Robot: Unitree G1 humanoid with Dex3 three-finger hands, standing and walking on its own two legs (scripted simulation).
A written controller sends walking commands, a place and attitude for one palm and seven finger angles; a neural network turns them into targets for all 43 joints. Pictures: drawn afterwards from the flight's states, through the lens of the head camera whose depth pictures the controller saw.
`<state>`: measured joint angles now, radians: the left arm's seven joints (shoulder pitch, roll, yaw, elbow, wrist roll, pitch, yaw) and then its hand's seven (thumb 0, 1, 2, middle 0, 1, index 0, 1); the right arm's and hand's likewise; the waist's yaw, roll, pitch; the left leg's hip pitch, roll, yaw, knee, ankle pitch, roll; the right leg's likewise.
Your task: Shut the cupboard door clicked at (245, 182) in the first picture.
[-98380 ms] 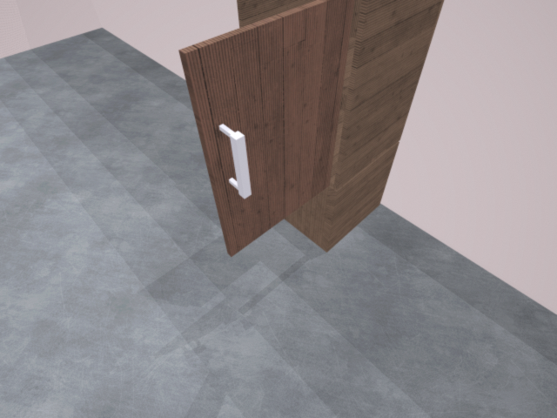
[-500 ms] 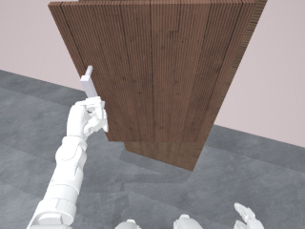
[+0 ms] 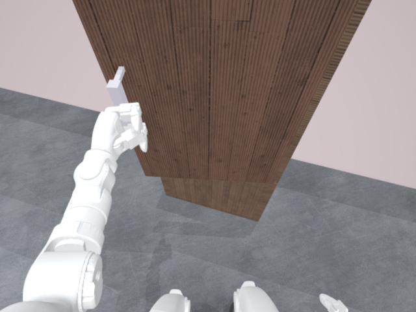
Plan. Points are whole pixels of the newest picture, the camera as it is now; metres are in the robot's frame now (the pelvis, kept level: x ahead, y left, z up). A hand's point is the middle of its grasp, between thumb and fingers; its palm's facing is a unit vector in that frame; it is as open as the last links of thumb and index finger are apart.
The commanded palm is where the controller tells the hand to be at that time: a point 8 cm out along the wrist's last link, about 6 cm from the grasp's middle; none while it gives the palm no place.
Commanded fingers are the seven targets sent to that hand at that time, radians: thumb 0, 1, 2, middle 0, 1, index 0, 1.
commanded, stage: push the door shut along its arc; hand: left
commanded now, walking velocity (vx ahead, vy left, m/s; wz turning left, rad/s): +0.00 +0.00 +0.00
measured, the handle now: (128, 107) +0.51 +0.18 +0.08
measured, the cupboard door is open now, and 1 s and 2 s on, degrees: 13 4 0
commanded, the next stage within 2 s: pull the fist back off the door in 1.42 s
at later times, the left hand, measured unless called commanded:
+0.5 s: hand (167, 109) +0.49 +0.09 +0.09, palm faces -0.27 -0.96 -0.01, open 3.1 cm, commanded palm +0.48 +0.15 +0.08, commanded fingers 0.00 0.90 0.90 -1.30 -1.50 -1.30 -1.50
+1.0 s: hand (179, 95) +0.53 +0.07 +0.09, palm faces -0.36 -0.93 -0.03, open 3.0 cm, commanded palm +0.54 +0.11 +0.08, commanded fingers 0.00 0.90 0.90 -1.30 -1.50 -1.30 -1.50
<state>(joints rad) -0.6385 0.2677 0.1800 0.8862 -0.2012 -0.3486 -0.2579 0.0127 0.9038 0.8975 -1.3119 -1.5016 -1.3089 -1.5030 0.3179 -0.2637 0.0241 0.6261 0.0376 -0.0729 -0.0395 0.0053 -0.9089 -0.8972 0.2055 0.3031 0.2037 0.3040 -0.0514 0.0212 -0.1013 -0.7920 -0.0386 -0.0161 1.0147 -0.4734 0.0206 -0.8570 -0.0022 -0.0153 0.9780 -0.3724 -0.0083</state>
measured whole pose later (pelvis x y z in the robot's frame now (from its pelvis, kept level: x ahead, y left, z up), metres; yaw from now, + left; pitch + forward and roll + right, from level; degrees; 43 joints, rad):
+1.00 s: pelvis -0.01 -0.01 -0.03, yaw -1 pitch +22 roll -1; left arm -1.17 0.49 0.22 1.27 -0.12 -0.27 -0.42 -0.01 0.90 0.93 -1.30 -1.50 -1.30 -1.50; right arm 0.37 -0.30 0.04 0.64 0.02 -0.08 -0.03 0.00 -0.91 -0.90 0.21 0.30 0.20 0.30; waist -0.20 0.04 -0.09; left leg -1.04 0.00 -0.03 1.14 -0.49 0.00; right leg -1.10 0.03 -0.04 1.07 -0.37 -0.03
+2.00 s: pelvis -0.04 +0.00 -0.04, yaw +0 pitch +25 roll -2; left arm -1.35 0.35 0.22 1.42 0.08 -0.31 0.23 -0.04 0.92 1.04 -1.30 -1.50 -1.31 -1.50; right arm 0.42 -0.25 0.04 0.68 -0.09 -0.07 0.07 0.00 -0.91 -0.90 0.21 0.30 0.20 0.30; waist -0.27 0.05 -0.12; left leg -1.18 -0.03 -0.04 1.21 -0.47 0.01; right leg -1.22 0.01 -0.05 1.12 -0.34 -0.01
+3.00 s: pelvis +0.03 -0.01 +0.04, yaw +0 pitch +6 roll +0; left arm -0.26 0.15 0.05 0.37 -0.16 -0.19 -0.02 0.01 0.90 0.90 -1.30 -1.49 -1.29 -1.49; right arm 0.25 -0.25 0.01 0.57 0.05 0.00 -0.03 0.01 -0.91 -0.90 0.20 0.30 0.20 0.30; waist 0.00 0.04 -0.07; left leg -0.44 -0.02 -0.03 0.75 -0.41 0.00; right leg -0.51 0.02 -0.02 0.73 -0.32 -0.03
